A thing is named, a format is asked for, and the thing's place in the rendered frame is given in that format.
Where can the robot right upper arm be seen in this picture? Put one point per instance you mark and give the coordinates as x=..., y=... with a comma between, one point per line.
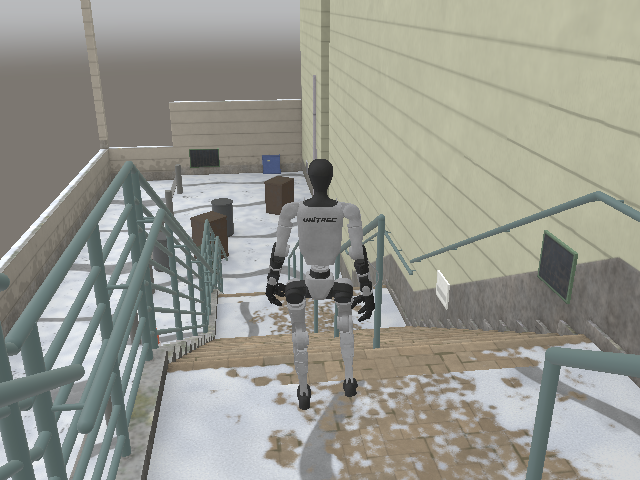
x=352, y=212

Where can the robot left upper arm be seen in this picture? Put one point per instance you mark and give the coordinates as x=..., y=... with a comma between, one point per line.
x=288, y=212

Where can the left robot hand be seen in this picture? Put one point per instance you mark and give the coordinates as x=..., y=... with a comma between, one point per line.
x=270, y=290

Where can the left robot forearm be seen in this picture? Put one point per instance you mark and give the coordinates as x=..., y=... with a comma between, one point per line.
x=275, y=267

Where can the right robot thigh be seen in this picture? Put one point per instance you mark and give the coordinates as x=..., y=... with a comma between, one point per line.
x=343, y=296

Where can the right robot hand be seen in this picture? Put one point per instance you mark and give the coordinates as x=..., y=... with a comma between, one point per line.
x=368, y=307

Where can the right robot forearm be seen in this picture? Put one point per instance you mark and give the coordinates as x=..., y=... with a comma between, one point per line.
x=363, y=274

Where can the robot right foot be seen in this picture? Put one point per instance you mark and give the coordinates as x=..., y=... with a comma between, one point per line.
x=350, y=388

